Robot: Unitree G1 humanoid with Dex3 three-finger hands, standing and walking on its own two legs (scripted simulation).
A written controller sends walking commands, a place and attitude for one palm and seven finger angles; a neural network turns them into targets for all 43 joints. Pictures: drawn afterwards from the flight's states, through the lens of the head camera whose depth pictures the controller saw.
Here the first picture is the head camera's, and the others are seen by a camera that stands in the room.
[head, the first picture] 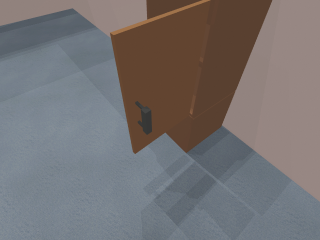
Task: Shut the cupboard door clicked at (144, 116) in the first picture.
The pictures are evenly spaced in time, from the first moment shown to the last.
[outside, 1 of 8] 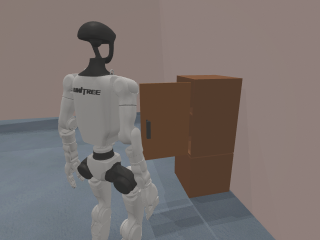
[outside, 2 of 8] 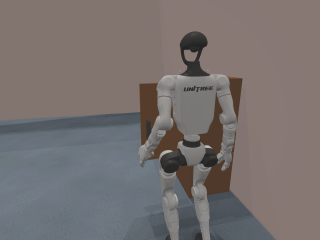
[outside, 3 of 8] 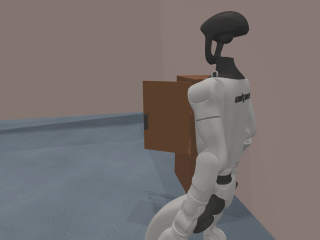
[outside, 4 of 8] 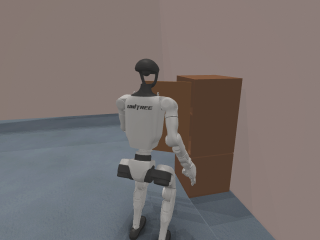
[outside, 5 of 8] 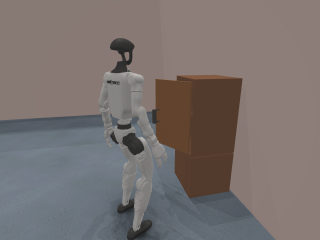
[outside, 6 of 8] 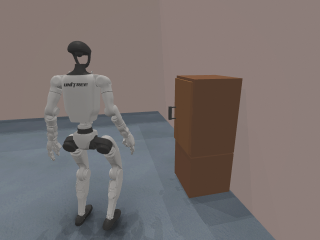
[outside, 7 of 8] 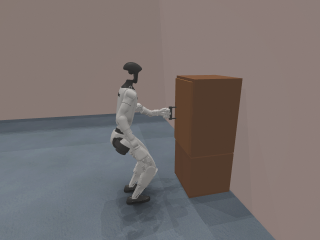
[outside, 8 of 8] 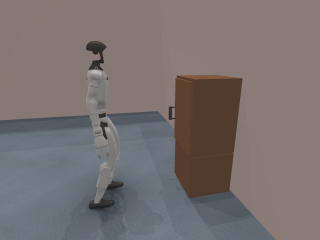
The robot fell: no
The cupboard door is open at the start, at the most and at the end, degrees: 93 93 0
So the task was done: yes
